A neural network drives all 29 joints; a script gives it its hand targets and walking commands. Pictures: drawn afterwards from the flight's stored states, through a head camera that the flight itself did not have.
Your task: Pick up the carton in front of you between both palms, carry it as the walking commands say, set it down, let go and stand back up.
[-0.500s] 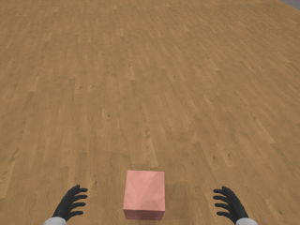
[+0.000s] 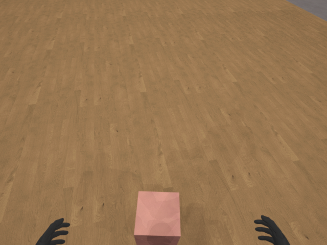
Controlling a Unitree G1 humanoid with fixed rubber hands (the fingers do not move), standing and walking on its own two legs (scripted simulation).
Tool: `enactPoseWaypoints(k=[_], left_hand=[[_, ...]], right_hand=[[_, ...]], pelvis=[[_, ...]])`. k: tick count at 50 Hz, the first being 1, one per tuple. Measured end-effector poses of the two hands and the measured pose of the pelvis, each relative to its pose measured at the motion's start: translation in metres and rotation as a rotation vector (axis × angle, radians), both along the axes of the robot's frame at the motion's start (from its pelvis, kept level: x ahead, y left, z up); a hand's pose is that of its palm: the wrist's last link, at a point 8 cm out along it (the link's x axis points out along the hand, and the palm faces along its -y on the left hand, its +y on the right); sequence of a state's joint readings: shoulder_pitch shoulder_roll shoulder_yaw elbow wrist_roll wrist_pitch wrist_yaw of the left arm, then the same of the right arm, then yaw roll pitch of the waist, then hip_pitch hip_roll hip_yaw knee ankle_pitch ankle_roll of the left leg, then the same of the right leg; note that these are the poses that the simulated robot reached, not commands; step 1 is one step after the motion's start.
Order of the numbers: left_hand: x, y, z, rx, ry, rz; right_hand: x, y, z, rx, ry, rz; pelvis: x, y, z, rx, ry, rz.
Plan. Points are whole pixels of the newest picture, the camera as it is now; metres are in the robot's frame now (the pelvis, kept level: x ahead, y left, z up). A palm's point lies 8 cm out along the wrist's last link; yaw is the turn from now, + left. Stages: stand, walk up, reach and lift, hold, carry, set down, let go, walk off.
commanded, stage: stand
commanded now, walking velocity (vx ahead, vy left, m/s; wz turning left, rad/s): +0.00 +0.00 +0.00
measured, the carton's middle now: (157, 219) +0.37 +0.01 -0.65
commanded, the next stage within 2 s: none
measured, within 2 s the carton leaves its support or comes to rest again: neither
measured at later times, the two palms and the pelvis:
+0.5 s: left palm out of the picture +0.12 +0.29 -0.09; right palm out of the picture +0.12 -0.29 -0.09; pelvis +0.00 +0.00 +0.00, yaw +0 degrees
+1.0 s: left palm out of the picture +0.08 +0.30 -0.10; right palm out of the picture +0.08 -0.31 -0.09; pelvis -0.01 +0.00 +0.01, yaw +0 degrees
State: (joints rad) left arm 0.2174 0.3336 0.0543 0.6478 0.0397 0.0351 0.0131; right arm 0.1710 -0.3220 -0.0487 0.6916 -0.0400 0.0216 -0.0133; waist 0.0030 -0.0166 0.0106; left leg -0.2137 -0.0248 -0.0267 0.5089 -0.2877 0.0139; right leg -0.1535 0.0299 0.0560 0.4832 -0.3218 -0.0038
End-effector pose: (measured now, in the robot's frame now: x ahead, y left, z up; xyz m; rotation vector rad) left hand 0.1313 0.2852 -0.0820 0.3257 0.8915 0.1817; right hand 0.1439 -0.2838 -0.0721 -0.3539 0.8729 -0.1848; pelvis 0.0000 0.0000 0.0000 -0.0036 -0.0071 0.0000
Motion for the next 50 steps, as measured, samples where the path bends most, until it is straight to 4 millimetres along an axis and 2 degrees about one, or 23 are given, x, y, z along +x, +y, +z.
enactPoseWaypoints(k=[9,19,50], left_hand=[[0.0,0.002,-0.007,0.003,0.039,-0.001],[-0.005,0.006,-0.009,0.012,0.071,0.001],[-0.053,0.019,-0.014,0.032,0.188,0.028]], right_hand=[[0.0,-0.002,-0.005,-0.009,0.031,-0.01],[-0.014,-0.004,-0.011,-0.005,0.081,-0.032],[-0.064,-0.023,-0.017,-0.021,0.198,-0.073]], pelvis=[[0.007,0.002,0.001,0.001,0.002,-0.002],[0.006,0.003,0.004,0.003,-0.009,-0.004],[-0.015,0.001,0.009,0.002,-0.037,-0.005]])
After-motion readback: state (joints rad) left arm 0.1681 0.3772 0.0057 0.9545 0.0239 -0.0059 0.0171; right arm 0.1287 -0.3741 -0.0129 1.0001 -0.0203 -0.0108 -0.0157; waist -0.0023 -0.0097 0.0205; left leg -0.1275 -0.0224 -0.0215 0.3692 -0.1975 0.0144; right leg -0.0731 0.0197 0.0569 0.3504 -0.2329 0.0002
